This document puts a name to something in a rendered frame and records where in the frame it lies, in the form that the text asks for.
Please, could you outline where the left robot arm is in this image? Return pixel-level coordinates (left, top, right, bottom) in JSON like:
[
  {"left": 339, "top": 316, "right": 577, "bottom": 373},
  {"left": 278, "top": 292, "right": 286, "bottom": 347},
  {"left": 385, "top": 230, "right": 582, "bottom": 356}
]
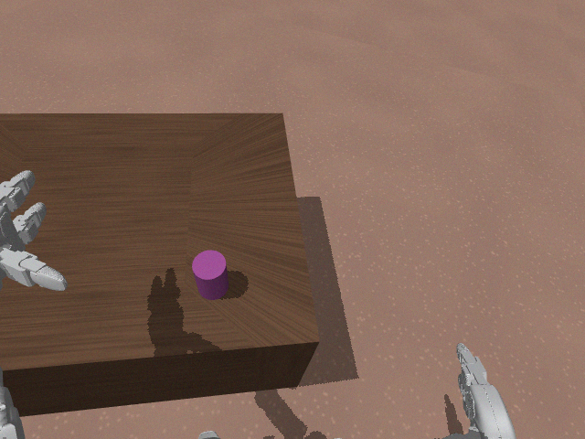
[{"left": 0, "top": 278, "right": 26, "bottom": 439}]

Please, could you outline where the right robot hand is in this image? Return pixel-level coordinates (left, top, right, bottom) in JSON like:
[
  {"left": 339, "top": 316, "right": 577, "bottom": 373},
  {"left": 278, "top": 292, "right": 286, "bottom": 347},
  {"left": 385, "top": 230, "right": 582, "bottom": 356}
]
[{"left": 442, "top": 343, "right": 516, "bottom": 439}]

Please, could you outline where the can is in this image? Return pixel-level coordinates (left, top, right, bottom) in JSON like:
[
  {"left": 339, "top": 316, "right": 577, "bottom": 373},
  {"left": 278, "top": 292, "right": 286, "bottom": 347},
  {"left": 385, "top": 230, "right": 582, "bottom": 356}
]
[{"left": 192, "top": 250, "right": 229, "bottom": 300}]

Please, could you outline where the left robot hand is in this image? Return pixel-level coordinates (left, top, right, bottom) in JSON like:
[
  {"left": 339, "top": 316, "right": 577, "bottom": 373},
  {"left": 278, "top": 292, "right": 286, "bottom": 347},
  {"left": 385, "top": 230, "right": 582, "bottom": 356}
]
[{"left": 0, "top": 170, "right": 68, "bottom": 291}]

